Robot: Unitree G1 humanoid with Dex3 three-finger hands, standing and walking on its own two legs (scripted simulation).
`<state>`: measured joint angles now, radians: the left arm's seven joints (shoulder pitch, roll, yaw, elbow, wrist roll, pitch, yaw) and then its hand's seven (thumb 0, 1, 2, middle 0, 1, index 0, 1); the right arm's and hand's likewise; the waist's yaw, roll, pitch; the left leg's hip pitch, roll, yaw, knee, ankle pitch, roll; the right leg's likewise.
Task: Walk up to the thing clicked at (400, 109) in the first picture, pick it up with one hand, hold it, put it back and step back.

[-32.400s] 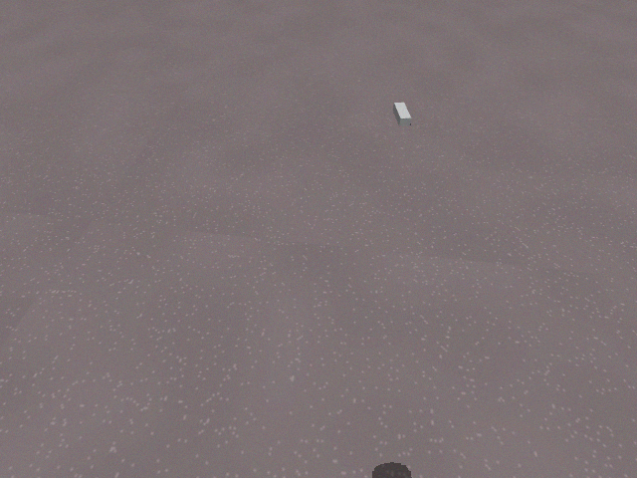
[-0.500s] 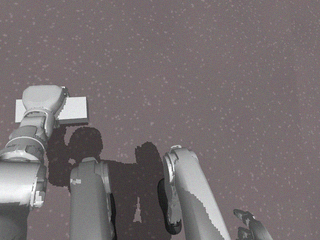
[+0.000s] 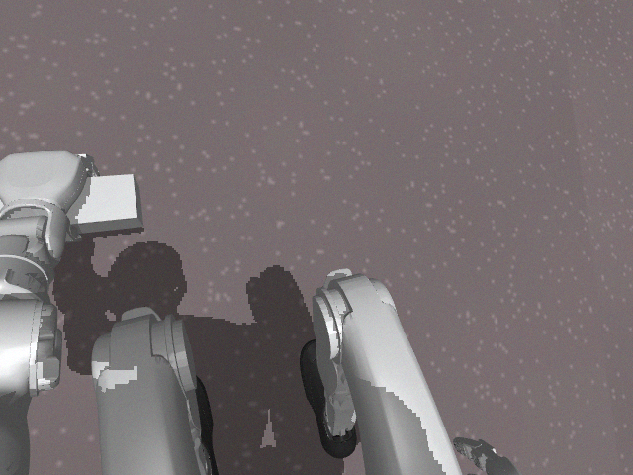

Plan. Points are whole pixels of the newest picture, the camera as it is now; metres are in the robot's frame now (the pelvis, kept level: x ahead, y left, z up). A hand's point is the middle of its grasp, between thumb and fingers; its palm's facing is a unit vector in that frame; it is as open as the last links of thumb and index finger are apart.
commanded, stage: crouch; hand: left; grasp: from above
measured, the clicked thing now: (69, 207) +0.48 +0.25 -0.21
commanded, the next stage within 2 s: lower in 0.02 s
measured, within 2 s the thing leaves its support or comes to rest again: rests again in 1.38 s
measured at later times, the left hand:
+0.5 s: hand (75, 215) +0.47 +0.25 -0.23, palm faces -0.48 -0.02 -0.88, open 9.1 cm
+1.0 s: hand (86, 218) +0.48 +0.25 -0.28, palm faces -0.48 -0.04 -0.88, open 9.1 cm
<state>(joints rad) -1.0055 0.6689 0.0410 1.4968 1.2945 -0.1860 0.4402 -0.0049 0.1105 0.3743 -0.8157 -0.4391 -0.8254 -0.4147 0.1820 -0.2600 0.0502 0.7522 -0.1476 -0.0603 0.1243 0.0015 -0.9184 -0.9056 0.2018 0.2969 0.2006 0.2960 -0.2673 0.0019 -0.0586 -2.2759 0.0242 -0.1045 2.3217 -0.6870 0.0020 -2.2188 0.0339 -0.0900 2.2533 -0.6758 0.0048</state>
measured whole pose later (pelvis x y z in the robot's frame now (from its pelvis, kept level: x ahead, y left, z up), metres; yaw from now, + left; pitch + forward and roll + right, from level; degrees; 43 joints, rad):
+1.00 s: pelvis +0.00 +0.00 -0.05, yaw -5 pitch +32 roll -11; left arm -1.04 0.85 0.11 1.63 1.33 -0.22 0.55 -0.01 0.12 0.37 -0.81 -0.44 -0.82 -0.42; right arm 0.16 -0.31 0.17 0.72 -0.22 -0.14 0.20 0.00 -0.91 -0.90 0.20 0.30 0.20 0.30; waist -0.35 -0.07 0.09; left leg -2.37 0.03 -0.19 2.51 -0.72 0.00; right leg -2.29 0.05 -0.16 2.38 -0.67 0.02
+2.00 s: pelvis +0.00 +0.01 -0.05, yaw -8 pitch +28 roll -14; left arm -1.08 0.98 0.09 1.77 1.32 -0.23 0.64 -0.01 0.12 0.36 -0.81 -0.45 -0.82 -0.42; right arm 0.13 -0.34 0.29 0.67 -0.25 -0.24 0.26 0.00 -0.91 -0.91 0.20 0.30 0.20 0.30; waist -0.41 -0.14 0.18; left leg -2.34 0.03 -0.25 2.55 -0.72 0.01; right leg -2.24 0.08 -0.20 2.38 -0.65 0.03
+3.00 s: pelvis +0.00 +0.01 -0.05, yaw -8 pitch +28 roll -14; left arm -1.08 1.00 0.07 1.72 1.30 -0.22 0.63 0.00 -0.46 0.97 -0.10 -0.98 -0.10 -0.98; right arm 0.12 -0.35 0.31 0.64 -0.25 -0.25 0.26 0.00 -0.90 -0.90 0.20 0.30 0.20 0.30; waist -0.41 -0.15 0.20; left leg -2.34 0.04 -0.25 2.54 -0.72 0.01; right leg -2.23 0.08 -0.21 2.35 -0.64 0.04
